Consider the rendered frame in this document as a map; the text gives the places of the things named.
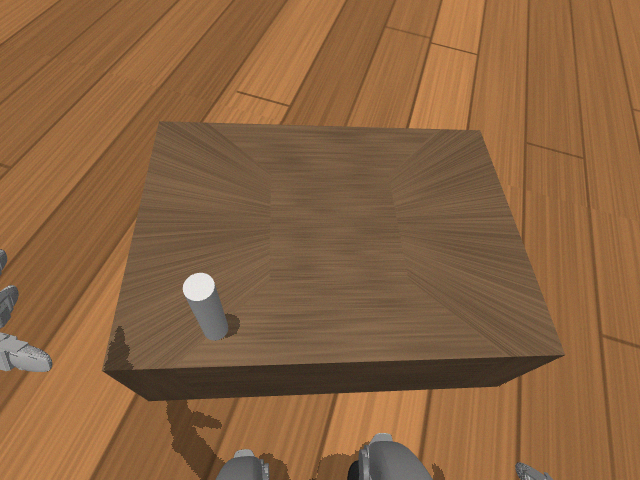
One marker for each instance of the right robot hand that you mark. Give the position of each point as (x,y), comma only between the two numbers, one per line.
(525,472)

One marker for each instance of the can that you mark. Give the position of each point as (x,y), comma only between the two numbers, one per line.
(202,296)

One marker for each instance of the left robot hand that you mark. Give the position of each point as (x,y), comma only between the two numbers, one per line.
(13,352)

